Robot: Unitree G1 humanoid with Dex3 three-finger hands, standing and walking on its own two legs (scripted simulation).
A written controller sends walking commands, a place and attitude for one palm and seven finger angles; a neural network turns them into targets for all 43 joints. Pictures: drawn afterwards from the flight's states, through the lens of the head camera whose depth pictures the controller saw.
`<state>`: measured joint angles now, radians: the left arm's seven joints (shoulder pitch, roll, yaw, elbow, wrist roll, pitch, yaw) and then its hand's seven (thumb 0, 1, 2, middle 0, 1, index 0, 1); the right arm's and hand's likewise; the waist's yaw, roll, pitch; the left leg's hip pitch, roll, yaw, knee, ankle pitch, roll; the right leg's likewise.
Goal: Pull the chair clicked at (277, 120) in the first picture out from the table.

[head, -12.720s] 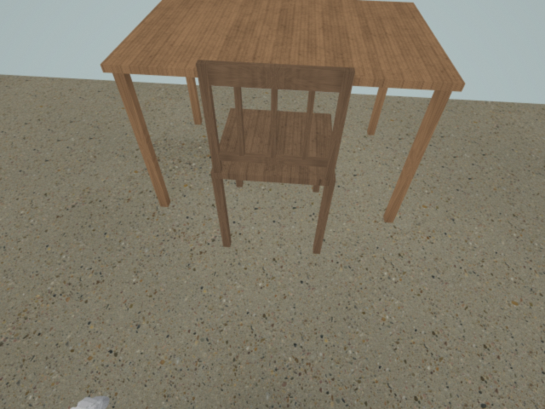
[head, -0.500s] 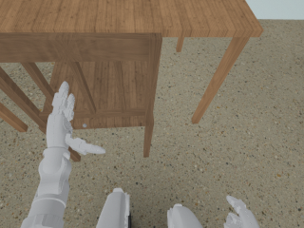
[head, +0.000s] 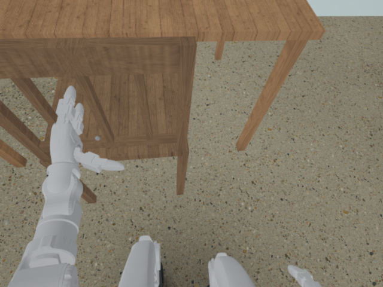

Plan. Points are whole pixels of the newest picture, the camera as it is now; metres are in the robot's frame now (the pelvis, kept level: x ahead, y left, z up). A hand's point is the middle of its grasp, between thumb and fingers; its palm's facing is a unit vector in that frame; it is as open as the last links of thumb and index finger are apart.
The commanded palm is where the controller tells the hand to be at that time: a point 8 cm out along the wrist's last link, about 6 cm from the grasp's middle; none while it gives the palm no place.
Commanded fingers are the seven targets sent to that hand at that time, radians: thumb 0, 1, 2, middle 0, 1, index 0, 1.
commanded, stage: push the fingers through the gap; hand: left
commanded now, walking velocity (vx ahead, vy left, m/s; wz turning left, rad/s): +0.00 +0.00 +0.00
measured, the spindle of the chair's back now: (98, 112) +0.49 +0.22 +0.01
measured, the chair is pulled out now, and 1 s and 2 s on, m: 0.00 0.00 0.02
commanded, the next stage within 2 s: hook a spindle and tug to test in 0.74 s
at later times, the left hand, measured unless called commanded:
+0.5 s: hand (100, 120) +0.46 +0.20 +0.02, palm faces +0.13 -0.99 -0.03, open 16.9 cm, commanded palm +0.43 +0.24 +0.03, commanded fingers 0.00 -0.50 0.30 -0.06 -0.08 -0.06 -0.08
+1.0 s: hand (96, 125) +0.44 +0.21 +0.02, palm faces +0.14 -0.99 -0.02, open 16.7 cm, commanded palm +0.42 +0.24 +0.03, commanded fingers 0.00 -0.50 0.30 -0.22 -0.57 -0.22 -0.57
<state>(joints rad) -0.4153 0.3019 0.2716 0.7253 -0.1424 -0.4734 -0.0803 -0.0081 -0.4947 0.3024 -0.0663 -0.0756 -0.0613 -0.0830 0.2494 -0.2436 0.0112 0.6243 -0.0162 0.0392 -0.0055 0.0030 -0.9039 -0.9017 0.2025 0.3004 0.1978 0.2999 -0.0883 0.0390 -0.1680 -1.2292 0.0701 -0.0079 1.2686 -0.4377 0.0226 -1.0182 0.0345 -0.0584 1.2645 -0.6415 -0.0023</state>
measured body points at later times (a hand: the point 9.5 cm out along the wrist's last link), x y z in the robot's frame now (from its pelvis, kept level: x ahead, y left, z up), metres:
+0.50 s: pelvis +0.00 +0.01 +0.00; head +0.14 +0.03 +0.42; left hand +0.44 +0.26 +0.03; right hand +0.06 -0.26 -0.12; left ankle +0.08 +0.11 -0.62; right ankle -0.02 -0.13 -0.62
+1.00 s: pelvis +0.00 +0.01 +0.00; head +0.13 +0.04 +0.43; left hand +0.43 +0.26 +0.03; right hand +0.08 -0.26 -0.11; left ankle +0.08 +0.11 -0.62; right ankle -0.02 -0.13 -0.62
